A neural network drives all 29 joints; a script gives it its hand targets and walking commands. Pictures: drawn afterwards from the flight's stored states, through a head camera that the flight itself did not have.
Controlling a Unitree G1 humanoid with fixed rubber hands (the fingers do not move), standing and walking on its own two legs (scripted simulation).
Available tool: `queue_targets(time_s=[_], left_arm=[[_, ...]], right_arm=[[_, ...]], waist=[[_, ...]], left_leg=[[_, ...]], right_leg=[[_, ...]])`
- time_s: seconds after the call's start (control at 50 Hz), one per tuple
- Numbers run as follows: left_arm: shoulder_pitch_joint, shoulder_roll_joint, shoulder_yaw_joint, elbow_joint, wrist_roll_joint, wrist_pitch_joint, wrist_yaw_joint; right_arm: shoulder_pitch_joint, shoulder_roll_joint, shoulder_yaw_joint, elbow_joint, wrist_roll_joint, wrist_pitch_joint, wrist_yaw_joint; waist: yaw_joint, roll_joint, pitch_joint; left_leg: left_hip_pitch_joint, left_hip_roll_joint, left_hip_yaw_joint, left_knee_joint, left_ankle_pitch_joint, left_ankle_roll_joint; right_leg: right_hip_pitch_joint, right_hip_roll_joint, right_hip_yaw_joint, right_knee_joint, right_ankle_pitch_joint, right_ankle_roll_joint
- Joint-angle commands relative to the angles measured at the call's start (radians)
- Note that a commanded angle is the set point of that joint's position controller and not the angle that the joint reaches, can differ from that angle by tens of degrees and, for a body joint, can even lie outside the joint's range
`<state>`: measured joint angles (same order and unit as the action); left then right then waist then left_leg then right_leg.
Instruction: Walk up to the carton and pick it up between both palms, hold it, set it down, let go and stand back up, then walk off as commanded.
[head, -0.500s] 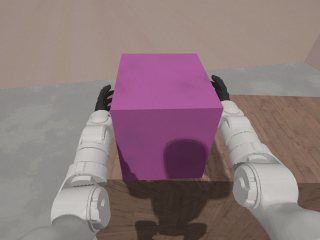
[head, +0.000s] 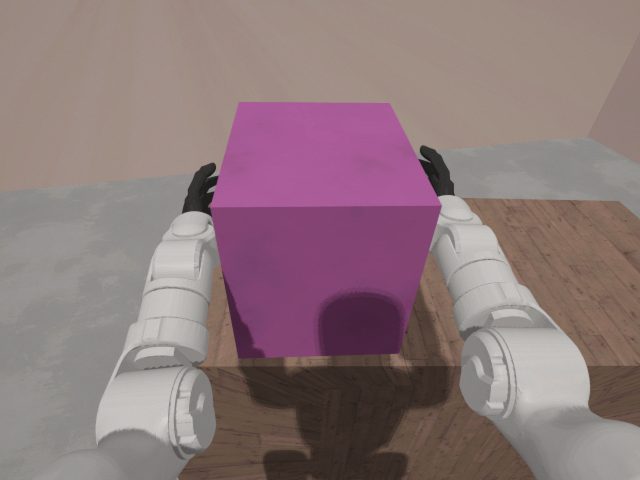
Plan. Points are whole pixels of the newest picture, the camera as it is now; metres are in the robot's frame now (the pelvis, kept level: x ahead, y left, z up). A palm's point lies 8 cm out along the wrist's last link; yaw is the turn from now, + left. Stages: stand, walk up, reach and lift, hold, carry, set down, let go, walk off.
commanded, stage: reach and lift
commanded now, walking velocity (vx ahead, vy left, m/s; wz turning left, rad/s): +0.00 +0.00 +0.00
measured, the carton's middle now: (317, 225) +0.41 +0.04 +0.15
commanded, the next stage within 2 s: hold in 0.80 s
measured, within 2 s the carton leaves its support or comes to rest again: neither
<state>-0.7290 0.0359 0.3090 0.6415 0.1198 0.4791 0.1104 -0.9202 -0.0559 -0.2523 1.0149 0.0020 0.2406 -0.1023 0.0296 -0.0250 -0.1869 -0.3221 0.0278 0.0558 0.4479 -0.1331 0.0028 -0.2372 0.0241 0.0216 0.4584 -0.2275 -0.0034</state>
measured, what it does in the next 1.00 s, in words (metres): stands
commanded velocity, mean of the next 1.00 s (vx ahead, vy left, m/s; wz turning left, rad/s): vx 0.00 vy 0.00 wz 0.00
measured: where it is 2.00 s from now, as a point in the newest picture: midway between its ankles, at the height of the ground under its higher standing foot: outside the picture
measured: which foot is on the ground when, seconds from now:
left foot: down 0.00-1.00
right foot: down 0.00-1.00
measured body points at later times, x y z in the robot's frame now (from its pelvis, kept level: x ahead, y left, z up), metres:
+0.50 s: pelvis +0.00 +0.00 +0.00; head -0.07 +0.01 +0.44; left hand +0.39 +0.19 +0.19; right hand +0.42 -0.12 +0.22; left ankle +0.07 +0.11 -0.74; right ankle +0.01 -0.12 -0.74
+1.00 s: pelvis +0.00 +0.00 +0.00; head -0.07 +0.01 +0.44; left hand +0.39 +0.18 +0.21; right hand +0.41 -0.13 +0.24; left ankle +0.07 +0.11 -0.74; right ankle +0.01 -0.12 -0.74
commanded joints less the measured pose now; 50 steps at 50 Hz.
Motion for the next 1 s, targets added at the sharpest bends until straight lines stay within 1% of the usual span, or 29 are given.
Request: queue_targets(time_s=[0.0, 0.02, 0.06, 0.08, 0.1, 0.14, 0.16, 0.18, 0.26, 0.3, 0.32, 0.38, 0.4, 0.48, 0.5, 0.52, 0.56, 0.58, 0.66, 0.72, 0.74, 0.76, 0.78, 0.8, 0.82, 0.84, 0.88, 0.92, 0.98], left_arm=[[-1.051, -0.577, -0.419, -0.217, -0.108, -0.041, -0.18], [-1.109, -0.581, -0.449, -0.3, -0.135, -0.051, -0.177], [-1.083, -0.57, -0.411, -0.239, -0.093, -0.036, -0.18], [-1.135, -0.586, -0.431, -0.304, -0.112, -0.045, -0.17], [-1.094, -0.588, -0.432, -0.225, -0.117, -0.028, -0.179], [-1.128, -0.601, -0.455, -0.279, -0.13, -0.029, -0.169], [-1.108, -0.581, -0.429, -0.263, -0.12, -0.028, -0.173], [-1.112, -0.586, -0.444, -0.248, -0.135, -0.024, -0.169], [-1.135, -0.553, -0.427, -0.301, -0.119, -0.027, -0.162], [-1.019, -0.535, -0.378, -0.217, -0.092, -0.001, -0.18], [-1.044, -0.545, -0.392, -0.221, -0.106, 0.0, -0.186], [-1.113, -0.584, -0.469, -0.354, -0.151, -0.011, -0.164], [-1.064, -0.59, -0.464, -0.267, -0.133, 0.01, -0.172], [-1.097, -0.556, -0.438, -0.334, -0.129, 0.013, -0.167], [-1.075, -0.537, -0.41, -0.246, -0.116, 0.026, -0.179], [-1.064, -0.525, -0.38, -0.224, -0.094, 0.031, -0.184], [-1.126, -0.56, -0.438, -0.316, -0.128, 0.027, -0.178], [-1.147, -0.603, -0.486, -0.35, -0.16, 0.023, -0.167], [-1.065, -0.545, -0.44, -0.304, -0.138, 0.043, -0.175], [-1.131, -0.603, -0.515, -0.408, -0.164, 0.052, -0.155], [-1.094, -0.574, -0.494, -0.402, -0.155, 0.056, -0.157], [-1.092, -0.587, -0.499, -0.375, -0.163, 0.063, -0.163], [-1.054, -0.582, -0.481, -0.317, -0.147, 0.08, -0.172], [-1.083, -0.574, -0.466, -0.325, -0.147, 0.076, -0.173], [-1.067, -0.585, -0.481, -0.31, -0.151, 0.083, -0.172], [-1.076, -0.592, -0.492, -0.378, -0.159, 0.079, -0.171], [-1.099, -0.563, -0.49, -0.435, -0.16, 0.084, -0.171], [-1.045, -0.577, -0.501, -0.409, -0.159, 0.104, -0.183], [-1.051, -0.567, -0.479, -0.421, -0.142, 0.115, -0.179]], right_arm=[[-0.813, 0.632, 0.279, -0.226, 0.122, -0.008, 0.078], [-0.844, 0.658, 0.284, -0.282, 0.138, -0.017, 0.072], [-0.823, 0.66, 0.269, -0.213, 0.134, 0.003, 0.073], [-0.874, 0.657, 0.284, -0.236, 0.144, -0.005, 0.083], [-0.823, 0.629, 0.24, -0.195, 0.129, 0.006, 0.077], [-0.861, 0.623, 0.232, -0.233, 0.114, -0.004, 0.084], [-0.827, 0.635, 0.23, -0.187, 0.117, 0.012, 0.078], [-0.86, 0.66, 0.255, -0.251, 0.139, 0.007, 0.075], [-0.808, 0.666, 0.286, -0.19, 0.162, 0.023, 0.08], [-0.816, 0.651, 0.304, -0.216, 0.165, 0.032, 0.066], [-0.864, 0.652, 0.294, -0.255, 0.167, 0.03, 0.062], [-0.844, 0.654, 0.343, -0.304, 0.219, 0.029, 0.06], [-0.848, 0.622, 0.314, -0.294, 0.206, 0.038, 0.056], [-0.834, 0.654, 0.327, -0.275, 0.205, 0.062, 0.06], [-0.804, 0.632, 0.281, -0.207, 0.177, 0.075, 0.057], [-0.835, 0.644, 0.288, -0.226, 0.179, 0.073, 0.063], [-0.869, 0.661, 0.294, -0.278, 0.184, 0.066, 0.068], [-0.882, 0.636, 0.293, -0.312, 0.199, 0.059, 0.068], [-0.853, 0.643, 0.349, -0.336, 0.233, 0.08, 0.052], [-0.87, 0.616, 0.365, -0.353, 0.266, 0.088, 0.059], [-0.877, 0.641, 0.396, -0.396, 0.278, 0.094, 0.053], [-0.831, 0.634, 0.356, -0.34, 0.258, 0.11, 0.049], [-0.881, 0.631, 0.36, -0.397, 0.253, 0.109, 0.045], [-0.885, 0.636, 0.343, -0.358, 0.24, 0.117, 0.052], [-0.833, 0.622, 0.33, -0.321, 0.234, 0.127, 0.052], [-0.86, 0.631, 0.361, -0.399, 0.258, 0.12, 0.052], [-0.821, 0.637, 0.391, -0.371, 0.273, 0.139, 0.043], [-0.807, 0.623, 0.39, -0.407, 0.288, 0.153, 0.03], [-0.843, 0.647, 0.421, -0.437, 0.308, 0.168, 0.03]], waist=[[-0.131, 0.042, -0.283], [-0.13, 0.055, -0.375], [-0.125, 0.073, -0.285], [-0.107, 0.075, -0.346], [-0.152, 0.084, -0.262], [-0.153, 0.098, -0.317], [-0.14, 0.07, -0.299], [-0.14, 0.048, -0.331], [-0.127, 0.084, -0.332], [-0.108, 0.033, -0.272], [-0.12, 0.036, -0.293], [-0.139, 0.08, -0.408], [-0.15, 0.102, -0.339], [-0.128, 0.063, -0.359], [-0.152, 0.058, -0.249], [-0.125, 0.038, -0.245], [-0.129, 0.063, -0.348], [-0.163, 0.114, -0.383], [-0.136, 0.067, -0.352], [-0.157, 0.138, -0.415], [-0.132, 0.099, -0.439], [-0.17, 0.11, -0.353], [-0.154, 0.075, -0.34], [-0.143, 0.051, -0.334], [-0.165, 0.077, -0.311], [-0.155, 0.07, -0.405], [-0.163, 0.072, -0.385], [-0.175, 0.084, -0.345], [-0.147, 0.067, -0.388]], left_leg=[[0.4, -0.049, -0.052, -0.147, -0.009, -0.015], [0.403, -0.051, -0.046, -0.131, 0.045, -0.023], [0.373, -0.059, -0.039, -0.142, -0.012, -0.011], [0.396, -0.053, -0.043, -0.136, 0.016, -0.02], [0.372, -0.047, -0.046, -0.145, -0.034, -0.027], [0.414, -0.038, -0.054, -0.151, -0.017, -0.032], [0.396, -0.04, -0.051, -0.15, -0.028, -0.029], [0.391, -0.041, -0.055, -0.141, -0.016, -0.018], [0.387, -0.058, -0.038, -0.128, 0.038, -0.022], [0.369, -0.063, -0.034, -0.136, 0.047, -0.007], [0.358, -0.063, -0.038, -0.136, 0.039, -0.011], [0.421, -0.06, -0.053, -0.097, 0.153, -0.039], [0.413, -0.056, -0.059, -0.112, 0.099, -0.039], [0.393, -0.054, -0.049, -0.114, 0.08, -0.024], [0.363, -0.053, -0.053, -0.135, -0.006, -0.016], [0.344, -0.056, -0.047, -0.144, -0.04, -0.004], [0.372, -0.05, -0.05, -0.134, 0.004, -0.016], [0.413, -0.043, -0.063, -0.125, 0.031, -0.036], [0.407, -0.057, -0.053, -0.111, 0.083, -0.02], [0.456, -0.043, -0.07, -0.099, 0.137, -0.057], [0.443, -0.055, -0.068, -0.097, 0.133, -0.039], [0.429, -0.051, -0.071, -0.106, 0.081, -0.042], [0.387, -0.048, -0.069, -0.119, 0.027, -0.029], [0.373, -0.051, -0.07, -0.135, -0.014, -0.022], [0.378, -0.043, -0.072, -0.132, -0.004, -0.032], [0.4, -0.051, -0.066, -0.114, 0.068, -0.033], [0.423, -0.049, -0.072, -0.11, 0.088, -0.03], [0.38, -0.055, -0.072, -0.107, 0.101, -0.032], [0.369, -0.064, -0.072, -0.112, 0.069, -0.015]], right_leg=[[0.079, -0.012, -0.027, -0.218, 0.092, 0.053], [0.12, -0.01, -0.026, -0.197, 0.145, 0.053], [0.094, -0.015, -0.024, -0.203, 0.082, 0.057], [0.086, -0.004, -0.036, -0.193, 0.082, 0.051], [0.065, -0.014, -0.031, -0.205, 0.059, 0.047], [0.049, -0.014, -0.036, -0.21, 0.054, 0.047], [0.071, -0.006, -0.036, -0.205, 0.05, 0.045], [0.07, -0.012, -0.025, -0.204, 0.084, 0.051], [0.108, -0.01, -0.024, -0.193, 0.138, 0.053], [0.134, -0.017, -0.019, -0.202, 0.161, 0.071], [0.142, -0.012, -0.023, -0.202, 0.139, 0.065], [0.148, 0.005, -0.029, -0.175, 0.253, 0.059], [0.103, 0.0, -0.027, -0.195, 0.185, 0.058], [0.121, -0.003, -0.022, -0.19, 0.157, 0.058], [0.07, -0.011, -0.022, -0.205, 0.084, 0.059], [0.075, -0.02, -0.012, -0.217, 0.03, 0.06], [0.093, -0.007, -0.019, -0.199, 0.063, 0.049], [0.073, -0.006, -0.023, -0.19, 0.094, 0.043], [0.121, -0.001, -0.02, -0.198, 0.173, 0.055], [0.084, 0.015, -0.031, -0.18, 0.187, 0.048], [0.107, 0.009, -0.024, -0.189, 0.182, 0.052], [0.069, 0.002, -0.021, -0.201, 0.149, 0.054], [0.08, 0.003, -0.018, -0.207, 0.101, 0.058], [0.064, 0.004, -0.021, -0.209, 0.057, 0.052], [0.058, 0.003, -0.021, -0.2, 0.085, 0.048], [0.096, 0.009, -0.021, -0.192, 0.146, 0.052], [0.099, 0.009, -0.019, -0.19, 0.165, 0.057], [0.126, 0.004, -0.008, -0.184, 0.22, 0.057], [0.12, 0.006, -0.007, -0.187, 0.175, 0.063]])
